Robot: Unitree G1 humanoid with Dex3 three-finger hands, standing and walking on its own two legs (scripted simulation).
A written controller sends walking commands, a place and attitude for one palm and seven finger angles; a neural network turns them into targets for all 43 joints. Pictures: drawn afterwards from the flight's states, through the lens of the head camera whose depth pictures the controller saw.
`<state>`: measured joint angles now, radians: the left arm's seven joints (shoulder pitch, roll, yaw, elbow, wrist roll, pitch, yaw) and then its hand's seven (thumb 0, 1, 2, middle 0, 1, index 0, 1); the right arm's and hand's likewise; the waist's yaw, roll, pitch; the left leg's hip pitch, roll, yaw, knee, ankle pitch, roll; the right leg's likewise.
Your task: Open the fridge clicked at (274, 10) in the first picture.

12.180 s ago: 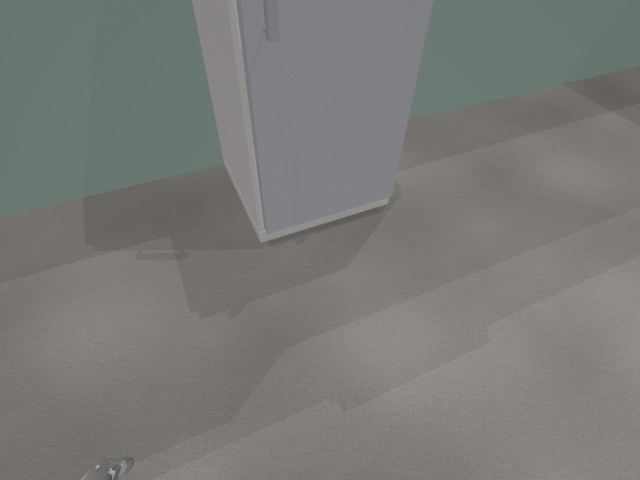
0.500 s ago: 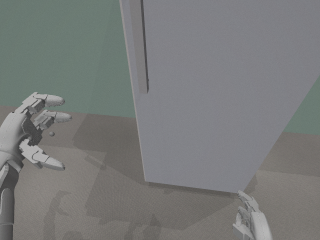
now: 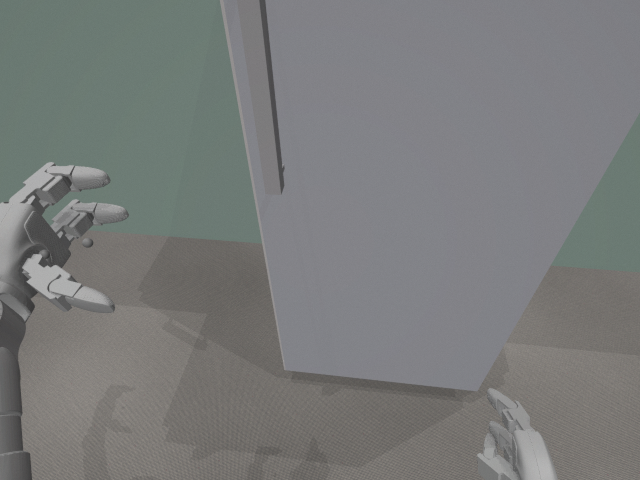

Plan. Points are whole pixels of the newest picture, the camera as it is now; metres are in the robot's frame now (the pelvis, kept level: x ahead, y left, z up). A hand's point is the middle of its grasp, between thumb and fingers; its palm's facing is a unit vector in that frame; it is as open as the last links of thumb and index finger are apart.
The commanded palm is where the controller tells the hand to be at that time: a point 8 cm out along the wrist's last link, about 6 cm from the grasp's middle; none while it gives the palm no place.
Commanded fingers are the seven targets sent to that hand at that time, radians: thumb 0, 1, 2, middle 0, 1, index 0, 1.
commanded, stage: raise the hand to about handle height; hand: left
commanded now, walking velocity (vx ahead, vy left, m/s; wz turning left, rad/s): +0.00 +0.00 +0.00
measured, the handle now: (265, 73) +0.57 +0.15 +0.27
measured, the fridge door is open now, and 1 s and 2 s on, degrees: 0 0 0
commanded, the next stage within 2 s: move the hooked fingers beside the handle in 0.14 s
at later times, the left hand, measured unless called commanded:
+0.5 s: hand (114, 231) +0.30 +0.27 +0.20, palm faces +0.02 -1.00 -0.05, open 14.0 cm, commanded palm +0.27 +0.31 +0.20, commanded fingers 0.00 -0.50 0.30 -0.30 -1.20 -0.30 -1.20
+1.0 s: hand (174, 191) +0.38 +0.23 +0.20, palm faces +0.01 -1.00 -0.02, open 14.0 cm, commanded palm +0.35 +0.29 +0.20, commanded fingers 0.00 -0.50 0.30 -0.30 -1.20 -0.30 -1.20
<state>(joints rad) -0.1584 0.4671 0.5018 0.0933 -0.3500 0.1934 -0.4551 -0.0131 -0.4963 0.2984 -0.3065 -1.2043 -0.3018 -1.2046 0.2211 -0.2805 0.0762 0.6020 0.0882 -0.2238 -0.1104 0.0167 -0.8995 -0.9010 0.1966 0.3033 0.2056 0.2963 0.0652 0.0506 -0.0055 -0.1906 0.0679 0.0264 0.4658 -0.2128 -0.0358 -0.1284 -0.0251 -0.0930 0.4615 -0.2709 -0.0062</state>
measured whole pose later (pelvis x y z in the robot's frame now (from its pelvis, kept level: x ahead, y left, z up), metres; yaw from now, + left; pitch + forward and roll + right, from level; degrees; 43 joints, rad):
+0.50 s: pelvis +0.00 +0.01 +0.00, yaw +1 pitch -3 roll +0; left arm -0.28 0.45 0.41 0.18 -0.31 0.23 -0.43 -0.01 -0.50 0.30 -0.30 -1.20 -0.30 -1.20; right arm 0.20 -0.27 0.09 0.61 0.09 -0.21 -0.12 0.02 -0.90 -0.90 0.20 0.30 0.21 0.30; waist 0.07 0.06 0.00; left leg -0.21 0.05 0.02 0.47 -0.21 -0.02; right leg -0.13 -0.04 -0.10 0.45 -0.26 0.01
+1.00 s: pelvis +0.00 +0.01 +0.00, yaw -1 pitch -1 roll +0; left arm -0.50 0.41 0.35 0.41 -0.24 0.19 -0.32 -0.01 -0.50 0.30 -0.30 -1.20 -0.30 -1.20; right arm 0.23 -0.28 0.07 0.64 0.08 -0.15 -0.12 0.02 -0.90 -0.90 0.20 0.30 0.21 0.30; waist 0.01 0.04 -0.01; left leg -0.23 0.06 0.04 0.45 -0.21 -0.03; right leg -0.18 -0.04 -0.08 0.46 -0.26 0.00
